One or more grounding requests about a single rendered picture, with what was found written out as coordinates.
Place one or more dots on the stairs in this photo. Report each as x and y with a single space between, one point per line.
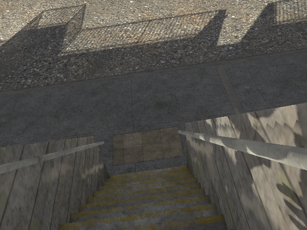
162 199

